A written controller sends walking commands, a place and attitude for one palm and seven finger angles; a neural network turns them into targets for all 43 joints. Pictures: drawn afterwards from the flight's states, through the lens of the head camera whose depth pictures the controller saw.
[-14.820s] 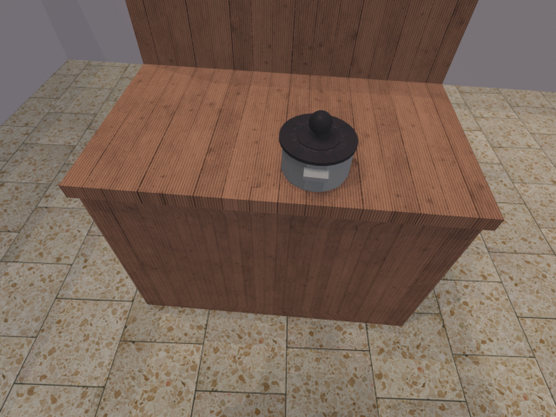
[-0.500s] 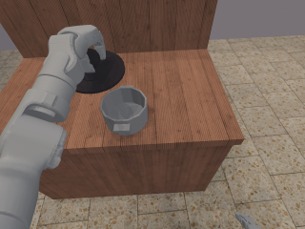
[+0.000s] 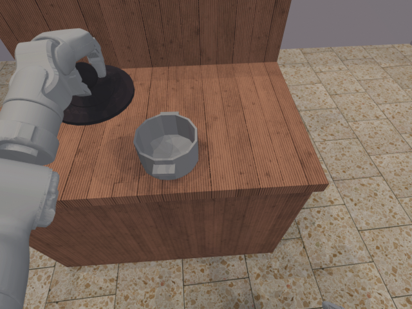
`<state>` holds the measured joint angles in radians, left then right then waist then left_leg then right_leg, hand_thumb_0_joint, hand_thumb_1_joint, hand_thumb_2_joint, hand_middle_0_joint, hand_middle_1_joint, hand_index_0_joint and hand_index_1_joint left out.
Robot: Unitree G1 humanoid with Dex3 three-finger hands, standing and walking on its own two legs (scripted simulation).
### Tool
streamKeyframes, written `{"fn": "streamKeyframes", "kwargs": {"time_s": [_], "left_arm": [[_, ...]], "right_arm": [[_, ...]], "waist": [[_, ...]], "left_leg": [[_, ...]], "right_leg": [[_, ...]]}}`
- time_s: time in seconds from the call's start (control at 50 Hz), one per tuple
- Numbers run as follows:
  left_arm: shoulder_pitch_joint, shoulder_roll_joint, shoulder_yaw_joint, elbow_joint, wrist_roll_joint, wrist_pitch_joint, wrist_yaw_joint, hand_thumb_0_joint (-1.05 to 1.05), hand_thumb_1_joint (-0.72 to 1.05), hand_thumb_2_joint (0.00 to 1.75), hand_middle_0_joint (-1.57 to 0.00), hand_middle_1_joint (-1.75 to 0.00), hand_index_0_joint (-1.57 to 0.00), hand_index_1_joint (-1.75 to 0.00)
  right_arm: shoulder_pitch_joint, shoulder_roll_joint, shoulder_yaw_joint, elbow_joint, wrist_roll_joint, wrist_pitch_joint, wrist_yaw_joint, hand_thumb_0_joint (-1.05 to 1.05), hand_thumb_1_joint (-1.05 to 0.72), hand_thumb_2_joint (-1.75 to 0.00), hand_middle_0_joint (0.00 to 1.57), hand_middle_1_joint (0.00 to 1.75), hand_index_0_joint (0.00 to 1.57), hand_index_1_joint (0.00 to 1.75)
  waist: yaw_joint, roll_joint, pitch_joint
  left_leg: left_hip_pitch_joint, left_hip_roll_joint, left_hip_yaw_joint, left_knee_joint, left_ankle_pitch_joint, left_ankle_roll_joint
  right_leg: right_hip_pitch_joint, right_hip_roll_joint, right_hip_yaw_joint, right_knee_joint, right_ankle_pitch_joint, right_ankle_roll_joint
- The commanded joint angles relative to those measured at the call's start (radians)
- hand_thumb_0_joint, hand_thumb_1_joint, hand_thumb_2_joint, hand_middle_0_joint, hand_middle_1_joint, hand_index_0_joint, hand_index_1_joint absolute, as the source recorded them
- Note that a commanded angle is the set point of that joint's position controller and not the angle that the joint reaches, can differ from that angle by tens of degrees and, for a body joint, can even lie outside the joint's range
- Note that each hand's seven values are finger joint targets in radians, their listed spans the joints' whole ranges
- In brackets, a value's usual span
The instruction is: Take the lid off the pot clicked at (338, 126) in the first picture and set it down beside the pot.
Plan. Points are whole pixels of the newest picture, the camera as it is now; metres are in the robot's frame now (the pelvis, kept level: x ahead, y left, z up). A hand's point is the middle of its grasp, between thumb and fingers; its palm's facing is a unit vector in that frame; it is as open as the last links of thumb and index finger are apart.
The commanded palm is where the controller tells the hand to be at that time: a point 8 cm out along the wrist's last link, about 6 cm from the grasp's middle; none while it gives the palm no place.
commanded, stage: move the lid sideways beside the pot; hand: left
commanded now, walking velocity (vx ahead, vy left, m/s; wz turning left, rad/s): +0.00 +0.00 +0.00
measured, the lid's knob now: (83, 75) +0.51 +0.22 +0.19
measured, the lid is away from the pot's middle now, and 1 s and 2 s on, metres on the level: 0.13 0.25 0.24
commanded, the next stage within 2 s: lower the lid onto the table in 1.06 s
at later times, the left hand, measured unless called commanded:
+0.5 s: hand (49, 81) +0.48 +0.27 +0.20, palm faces -0.29 -0.08 -0.95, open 7.7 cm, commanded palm +0.48 +0.27 +0.28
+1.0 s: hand (14, 91) +0.46 +0.32 +0.20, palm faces -0.34 -0.07 -0.94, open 7.7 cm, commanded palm +0.48 +0.32 +0.28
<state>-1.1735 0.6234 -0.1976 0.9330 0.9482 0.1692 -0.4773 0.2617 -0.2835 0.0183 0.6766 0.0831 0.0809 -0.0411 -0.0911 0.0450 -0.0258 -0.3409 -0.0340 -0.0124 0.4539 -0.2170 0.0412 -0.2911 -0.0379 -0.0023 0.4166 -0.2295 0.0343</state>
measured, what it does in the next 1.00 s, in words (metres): stands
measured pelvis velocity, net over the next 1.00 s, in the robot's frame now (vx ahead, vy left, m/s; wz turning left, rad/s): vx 0.00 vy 0.00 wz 0.01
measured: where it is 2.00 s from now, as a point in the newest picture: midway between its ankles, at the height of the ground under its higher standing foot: outside the picture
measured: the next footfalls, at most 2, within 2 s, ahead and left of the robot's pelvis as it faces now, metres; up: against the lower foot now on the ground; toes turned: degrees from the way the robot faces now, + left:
none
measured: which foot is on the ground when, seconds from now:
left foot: down 0.00-1.00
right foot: down 0.00-1.00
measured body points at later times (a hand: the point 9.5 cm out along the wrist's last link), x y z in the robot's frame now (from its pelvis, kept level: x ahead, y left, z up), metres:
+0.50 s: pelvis +0.00 +0.01 +0.00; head +0.06 +0.00 +0.45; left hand +0.49 +0.27 +0.26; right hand +0.09 -0.26 -0.13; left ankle +0.00 +0.10 -0.74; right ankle -0.02 -0.15 -0.74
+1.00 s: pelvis +0.00 +0.00 +0.00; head +0.06 +0.00 +0.44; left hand +0.47 +0.32 +0.25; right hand +0.07 -0.27 -0.12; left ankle +0.00 +0.10 -0.74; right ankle -0.02 -0.15 -0.74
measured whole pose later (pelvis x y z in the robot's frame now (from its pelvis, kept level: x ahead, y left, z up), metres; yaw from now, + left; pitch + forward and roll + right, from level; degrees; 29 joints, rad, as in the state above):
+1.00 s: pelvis +0.00 +0.00 +0.00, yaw +0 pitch +7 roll -2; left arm -1.14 0.86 -0.11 0.97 0.96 0.00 -0.55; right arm 0.26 -0.30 0.02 0.67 0.11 0.14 -0.06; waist -0.08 0.04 0.00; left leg -0.39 -0.02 -0.03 0.49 -0.23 0.05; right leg -0.30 -0.03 -0.02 0.39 -0.22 0.04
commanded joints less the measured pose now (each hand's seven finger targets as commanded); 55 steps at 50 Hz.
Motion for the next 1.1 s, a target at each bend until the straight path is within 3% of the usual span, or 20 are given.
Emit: {"fn": "streamKeyframes", "kwargs": {"time_s": [0.0,0.12,0.16,0.18,0.2,0.26,0.36,0.38,0.42,0.48,0.56,0.6,0.64,0.7,0.74,0.84,0.86,0.92,1.0,1.08], "left_arm": [[-0.609,0.269,0.079,-0.17,0.008,0.0,0.039,0.0,0.68,0.94,-0.88,-1.06,-0.83,-1.03],[-0.665,0.376,0.144,-0.306,0.021,-0.053,0.047,0.0,0.68,0.94,-0.88,-1.06,-0.83,-1.03],[-0.616,0.306,0.093,-0.236,0.008,-0.051,0.036,0.0,0.68,0.94,-0.88,-1.06,-0.83,-1.03],[-0.608,0.339,0.119,-0.215,0.008,-0.046,0.036,0.0,0.68,0.94,-0.88,-1.06,-0.83,-1.03],[-0.611,0.327,0.108,-0.206,0.006,-0.043,0.031,0.0,0.68,0.94,-0.88,-1.06,-0.83,-1.03],[-0.611,0.372,0.137,-0.238,0.004,-0.053,0.033,0.0,0.68,0.94,-0.88,-1.06,-0.83,-1.03],[-0.596,0.358,0.122,-0.242,0.009,-0.068,0.023,0.0,0.68,0.94,-0.88,-1.06,-0.83,-1.03],[-0.613,0.419,0.171,-0.284,0.013,-0.075,0.025,0.0,0.68,0.94,-0.88,-1.06,-0.83,-1.03],[-0.585,0.406,0.164,-0.253,0.009,-0.08,0.018,0.0,0.68,0.94,-0.88,-1.06,-0.83,-1.03],[-0.542,0.447,0.182,-0.181,0.011,-0.083,0.014,0.0,0.68,0.94,-0.88,-1.06,-0.83,-1.03],[-0.593,0.406,0.132,-0.241,0.017,-0.093,0.013,0.0,0.68,0.94,-0.88,-1.06,-0.83,-1.03],[-0.571,0.499,0.208,-0.241,0.031,-0.111,0.017,0.0,0.68,0.94,-0.88,-1.06,-0.83,-1.03],[-0.552,0.506,0.205,-0.204,0.019,-0.122,0.008,0.0,0.68,0.94,-0.88,-1.06,-0.83,-1.03],[-0.573,0.495,0.193,-0.23,0.014,-0.131,0.004,0.0,0.68,0.94,-0.88,-1.06,-0.83,-1.03],[-0.571,0.53,0.217,-0.245,0.02,-0.14,0.005,0.0,0.68,0.94,-0.88,-1.06,-0.83,-1.03],[-0.49,0.531,0.204,-0.127,0.006,-0.157,-0.009,0.0,0.68,0.94,-0.88,-1.06,-0.83,-1.03],[-0.498,0.528,0.193,-0.136,-0.002,-0.16,-0.014,0.0,0.68,0.94,-0.88,-1.06,-0.83,-1.03],[-0.561,0.552,0.205,-0.217,0.014,-0.173,-0.009,0.0,0.68,0.94,-0.88,-1.06,-0.83,-1.03],[-0.552,0.502,0.169,-0.213,-0.005,-0.188,-0.017,0.0,0.68,0.94,-0.88,-1.06,-0.83,-1.03],[-0.558,0.541,0.193,-0.214,-0.023,-0.2,-0.023,0.0,0.68,0.94,-0.88,-1.06,-0.83,-1.03]], "right_arm": [[-0.015,-0.153,-0.045,-0.1,0.004,-0.026,-0.013,0.0,-0.9,-0.9,0.2,0.3,0.2,0.3],[-0.001,-0.152,-0.051,-0.11,-0.001,-0.037,-0.021,0.0,-0.9,-0.9,0.2,0.3,0.2,0.3],[0.01,-0.155,-0.054,-0.099,0.0,-0.037,-0.019,0.0,-0.9,-0.9,0.2,0.3,0.2,0.3],[0.017,-0.158,-0.051,-0.089,0.002,-0.031,-0.017,0.0,-0.9,-0.9,0.2,0.3,0.2,0.3],[0.012,-0.16,-0.05,-0.091,0.004,-0.028,-0.016,0.0,-0.9,-0.9,0.2,0.3,0.2,0.3],[0.004,-0.168,-0.054,-0.1,0.003,-0.027,-0.013,0.0,-0.9,-0.9,0.2,0.3,0.2,0.3],[0.011,-0.167,-0.055,-0.099,0.003,-0.016,-0.011,0.0,-0.9,-0.9,0.2,0.3,0.2,0.3],[0.018,-0.168,-0.057,-0.1,0.001,-0.014,-0.009,0.0,-0.9,-0.9,0.2,0.3,0.2,0.3],[0.013,-0.164,-0.054,-0.105,0.002,-0.01,-0.011,0.0,-0.9,-0.9,0.2,0.3,0.2,0.3],[0.013,-0.171,-0.049,-0.099,0.01,0.005,-0.011,0.0,-0.9,-0.9,0.2,0.3,0.2,0.3],[0.005,-0.173,-0.055,-0.105,0.008,0.006,-0.01,0.0,-0.9,-0.9,0.2,0.3,0.2,0.3],[0.014,-0.171,-0.053,-0.11,0.005,0.009,-0.014,0.0,-0.9,-0.9,0.2,0.3,0.2,0.3],[0.016,-0.173,-0.046,-0.104,0.013,0.016,-0.022,0.0,-0.9,-0.9,0.2,0.3,0.2,0.3],[0.018,-0.175,-0.052,-0.102,0.012,0.018,-0.019,0.0,-0.9,-0.9,0.2,0.3,0.2,0.3],[0.021,-0.176,-0.053,-0.104,0.01,0.017,-0.02,0.0,-0.9,-0.9,0.2,0.3,0.2,0.3],[0.026,-0.182,-0.043,-0.089,0.021,0.031,-0.026,0.0,-0.9,-0.9,0.2,0.3,0.2,0.3],[0.019,-0.189,-0.044,-0.089,0.024,0.034,-0.026,0.0,-0.9,-0.9,0.2,0.3,0.2,0.3],[0.026,-0.183,-0.049,-0.093,0.018,0.032,-0.029,0.0,-0.9,-0.9,0.2,0.3,0.2,0.3],[0.037,-0.181,-0.05,-0.077,0.017,0.03,-0.033,0.0,-0.9,-0.9,0.2,0.3,0.2,0.3],[0.043,-0.19,-0.048,-0.063,0.017,0.03,-0.034,0.0,-0.9,-0.9,0.2,0.3,0.2,0.3]], "waist": [[-0.008,-0.003,-0.382],[0.002,0.075,-0.509],[-0.011,0.066,-0.453],[-0.007,0.049,-0.426],[-0.007,0.047,-0.412],[0.001,0.061,-0.459],[-0.005,0.066,-0.464],[0.003,0.061,-0.504],[0.002,0.046,-0.488],[0.005,0.014,-0.427],[-0.004,0.093,-0.441],[0.007,0.084,-0.484],[0.005,0.048,-0.456],[0.001,0.083,-0.465],[0.007,0.099,-0.472],[0.0,0.04,-0.38],[0.0,0.056,-0.377],[-0.001,0.099,-0.442],[-0.014,0.112,-0.425],[-0.012,0.104,-0.427]], "left_leg": [[0.271,-0.008,-0.018,-0.012,0.277,0.035],[0.369,0.002,-0.037,0.01,0.407,0.033],[0.354,0.001,-0.033,0.015,0.419,0.033],[0.332,0.004,-0.032,0.009,0.394,0.032],[0.322,0.001,-0.03,0.005,0.377,0.032],[0.334,0.002,-0.03,0.015,0.402,0.031],[0.353,0.004,-0.039,0.028,0.467,0.03],[0.367,0.009,-0.041,0.026,0.477,0.031],[0.355,0.002,-0.038,0.03,0.484,0.037],[0.286,0.002,-0.026,0.018,0.431,0.036],[0.336,0.007,-0.03,0.03,0.451,0.033],[0.337,0.004,-0.034,0.034,0.457,0.038],[0.296,0.004,-0.026,0.02,0.4,0.039],[0.327,0.009,-0.03,0.029,0.436,0.038],[0.334,0.008,-0.031,0.033,0.447,0.04],[0.249,0.005,-0.019,0.021,0.342,0.044],[0.247,0.006,-0.017,0.021,0.348,0.042],[0.303,0.008,-0.026,0.03,0.384,0.046],[0.33,0.012,-0.029,0.036,0.38,0.048],[0.307,0.008,-0.021,0.034,0.35,0.049]], "right_leg": [[0.024,0.062,-0.054,-0.026,0.271,-0.071],[0.05,0.064,-0.051,-0.017,0.318,-0.073],[0.011,0.063,-0.056,-0.027,0.31,-0.072],[0.018,0.067,-0.059,-0.027,0.305,-0.07],[0.014,0.067,-0.061,-0.027,0.3,-0.071],[0.032,0.061,-0.055,-0.022,0.316,-0.075],[0.018,0.066,-0.059,-0.022,0.329,-0.074],[0.043,0.067,-0.056,-0.018,0.341,-0.07],[0.042,0.067,-0.057,-0.018,0.356,-0.069],[0.057,0.066,-0.058,-0.018,0.349,-0.069],[0.009,0.065,-0.061,-0.025,0.319,-0.073],[0.047,0.072,-0.056,-0.02,0.328,-0.071],[0.062,0.068,-0.06,-0.022,0.322,-0.069],[0.037,0.069,-0.062,-0.024,0.32,-0.068],[0.043,0.071,-0.061,-0.025,0.322,-0.069],[0.04,0.073,-0.068,-0.036,0.288,-0.067],[0.04,0.067,-0.064,-0.035,0.295,-0.07],[0.039,0.075,-0.064,-0.034,0.288,-0.068],[-0.006,0.079,-0.069,-0.044,0.258,-0.065],[0.012,0.076,-0.066,-0.039,0.27,-0.065]]}}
